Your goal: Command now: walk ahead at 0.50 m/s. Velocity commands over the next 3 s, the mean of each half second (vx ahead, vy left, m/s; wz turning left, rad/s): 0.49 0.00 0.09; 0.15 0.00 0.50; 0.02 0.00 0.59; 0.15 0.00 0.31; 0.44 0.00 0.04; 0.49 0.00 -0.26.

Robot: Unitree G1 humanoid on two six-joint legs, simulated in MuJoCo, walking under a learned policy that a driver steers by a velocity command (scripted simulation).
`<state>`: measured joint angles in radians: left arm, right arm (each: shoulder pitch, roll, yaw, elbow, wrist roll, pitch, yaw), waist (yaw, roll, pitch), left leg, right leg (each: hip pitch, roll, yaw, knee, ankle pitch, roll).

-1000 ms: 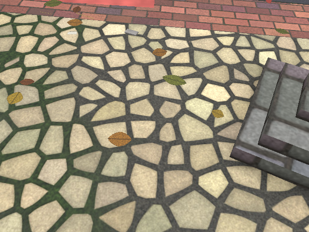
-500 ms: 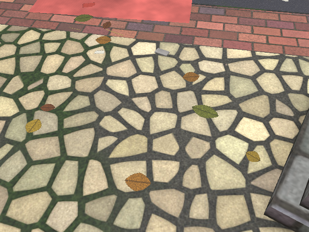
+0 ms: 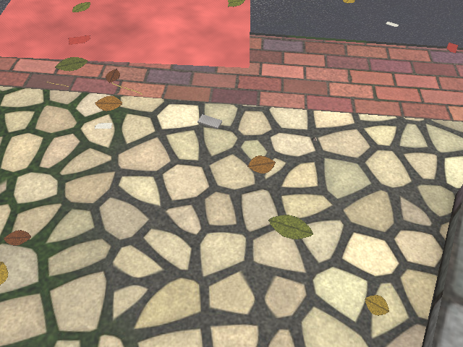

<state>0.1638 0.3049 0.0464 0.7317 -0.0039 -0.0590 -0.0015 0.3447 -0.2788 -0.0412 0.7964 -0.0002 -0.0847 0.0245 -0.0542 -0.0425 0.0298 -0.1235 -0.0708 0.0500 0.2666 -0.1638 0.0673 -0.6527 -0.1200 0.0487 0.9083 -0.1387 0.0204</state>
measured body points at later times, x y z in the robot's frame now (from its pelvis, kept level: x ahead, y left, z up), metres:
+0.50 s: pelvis +0.28 -0.07 +0.00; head +0.30 -0.08 +0.45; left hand +0.33 +0.21 -0.12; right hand +0.42 -0.34 -0.12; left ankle +0.33 +0.10 -0.67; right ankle +0.28 -0.15 -0.75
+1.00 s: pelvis +0.43 -0.02 -0.01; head +0.47 +0.01 +0.43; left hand +0.50 +0.29 -0.12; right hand +0.66 -0.25 -0.10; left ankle +0.49 +0.07 -0.75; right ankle +0.51 -0.18 -0.69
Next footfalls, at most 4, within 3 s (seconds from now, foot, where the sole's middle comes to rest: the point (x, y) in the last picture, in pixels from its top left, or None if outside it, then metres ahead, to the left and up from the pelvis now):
0.26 right None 0.32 -0.15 -0.78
0.74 left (198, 332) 0.53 0.08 -0.78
1.20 right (272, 313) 0.58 -0.14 -0.78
1.62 left None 0.40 0.07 -0.78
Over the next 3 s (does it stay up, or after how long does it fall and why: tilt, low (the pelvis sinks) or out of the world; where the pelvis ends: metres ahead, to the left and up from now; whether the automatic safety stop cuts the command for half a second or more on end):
stays up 0.83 0.35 -0.01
